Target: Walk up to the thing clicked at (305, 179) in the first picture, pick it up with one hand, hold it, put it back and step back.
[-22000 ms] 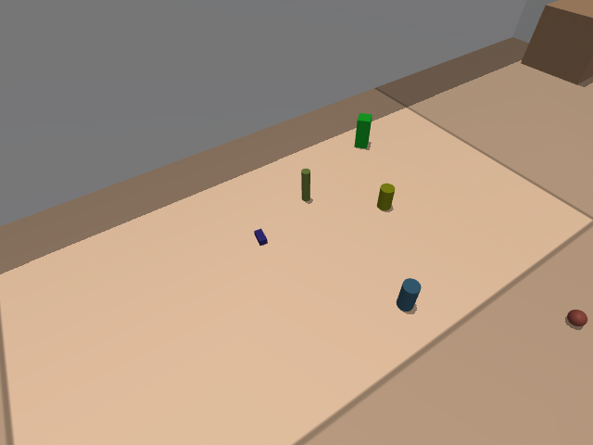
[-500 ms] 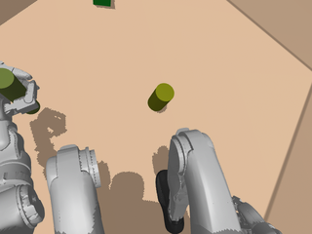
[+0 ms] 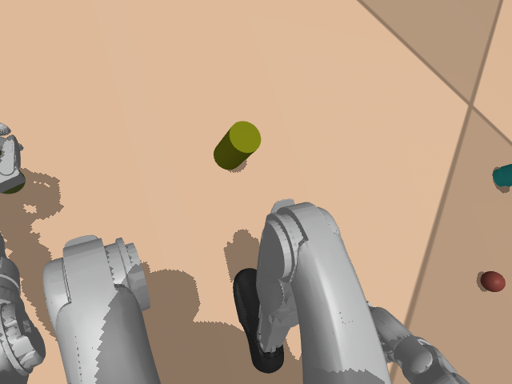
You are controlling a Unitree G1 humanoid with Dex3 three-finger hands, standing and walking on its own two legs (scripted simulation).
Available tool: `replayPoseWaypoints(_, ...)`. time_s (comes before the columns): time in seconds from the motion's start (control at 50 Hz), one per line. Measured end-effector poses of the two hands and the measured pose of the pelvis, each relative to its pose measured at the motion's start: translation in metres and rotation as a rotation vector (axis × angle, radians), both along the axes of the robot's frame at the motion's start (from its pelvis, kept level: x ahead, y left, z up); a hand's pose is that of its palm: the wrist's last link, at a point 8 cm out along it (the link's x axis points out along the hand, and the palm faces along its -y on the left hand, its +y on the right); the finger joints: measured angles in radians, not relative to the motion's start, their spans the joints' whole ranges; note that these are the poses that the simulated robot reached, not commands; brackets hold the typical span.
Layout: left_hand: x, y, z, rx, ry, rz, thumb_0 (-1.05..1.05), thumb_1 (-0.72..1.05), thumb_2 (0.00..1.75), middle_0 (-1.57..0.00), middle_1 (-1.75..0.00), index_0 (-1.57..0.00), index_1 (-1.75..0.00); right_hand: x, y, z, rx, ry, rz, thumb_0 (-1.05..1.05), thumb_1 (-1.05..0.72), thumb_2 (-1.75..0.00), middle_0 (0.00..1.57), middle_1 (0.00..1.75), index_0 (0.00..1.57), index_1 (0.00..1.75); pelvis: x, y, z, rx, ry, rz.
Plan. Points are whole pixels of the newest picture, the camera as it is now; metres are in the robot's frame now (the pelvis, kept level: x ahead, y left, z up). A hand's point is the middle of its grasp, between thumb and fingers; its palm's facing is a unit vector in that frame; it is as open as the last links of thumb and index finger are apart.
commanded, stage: lower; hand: left
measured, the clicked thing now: out of the picture +0.44 +0.30 -0.14
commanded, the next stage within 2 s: loosen in 1.14 s
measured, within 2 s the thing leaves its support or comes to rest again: rests again in 1.10 s
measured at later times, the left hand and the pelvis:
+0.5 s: hand (8, 159) +0.45 +0.28 -0.16, palm faces +0.32 -0.95 +0.00, open 5.1 cm; pelvis -0.01 +0.01 -0.01, yaw -3 degrees
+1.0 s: hand (16, 161) +0.45 +0.27 -0.18, palm faces +0.32 -0.95 +0.00, open 5.1 cm; pelvis -0.01 +0.01 -0.01, yaw -4 degrees
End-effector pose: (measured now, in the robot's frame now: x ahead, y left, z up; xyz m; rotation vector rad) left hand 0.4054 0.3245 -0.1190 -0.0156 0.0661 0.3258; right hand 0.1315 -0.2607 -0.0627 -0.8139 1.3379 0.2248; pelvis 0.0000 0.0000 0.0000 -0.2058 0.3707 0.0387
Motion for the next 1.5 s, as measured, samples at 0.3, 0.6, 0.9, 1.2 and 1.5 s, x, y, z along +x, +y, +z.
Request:
replayPoseWaypoints(0.3,0.006,-0.002,-0.026,0.002,0.000,-0.003,0.03,0.20,1.10,-1.00,-1.14,-1.05,-1.11,-0.008,0.001,0.013,-0.079,0.040,0.086,0.00,-0.92,-0.90,0.21,0.30,0.20,0.30,-0.005,0.005,-0.005,-0.039,-0.059,-0.016)
replayPoseWaypoints(0.6,0.009,-0.004,-0.042,0.005,0.001,0.002,0.03,0.20,1.10,-1.00,-1.14,-1.05,-1.11,-0.016,0.008,0.019,-0.113,0.069,0.135,0.00,-0.91,-0.90,0.21,0.30,0.20,0.30,-0.009,0.009,-0.008,-0.067,-0.097,-0.032)
replayPoseWaypoints(0.9,0.010,-0.006,-0.053,0.003,0.000,0.000,0.03,0.20,1.10,-1.00,-1.14,-1.05,-1.11,-0.006,0.015,0.027,-0.145,0.060,0.185,0.00,-0.90,-0.90,0.21,0.30,0.20,0.30,-0.010,0.013,-0.008,-0.092,-0.117,-0.043)
replayPoseWaypoints(1.2,0.009,-0.007,-0.062,0.004,0.007,0.003,0.03,0.20,1.10,-1.00,-1.14,-1.05,-1.11,-0.007,0.019,0.031,-0.160,0.072,0.213,0.00,-0.90,-0.90,0.21,0.30,0.20,0.30,-0.012,0.015,-0.008,-0.106,-0.130,-0.050)
replayPoseWaypoints(1.5,0.010,-0.007,-0.062,-0.005,-0.022,0.008,0.02,0.16,0.81,-0.97,-0.93,-1.00,-0.92,-0.011,0.022,0.037,-0.176,0.071,0.226,0.00,-0.91,-0.89,0.21,0.30,0.20,0.30,-0.014,0.016,-0.008,-0.118,-0.147,-0.057)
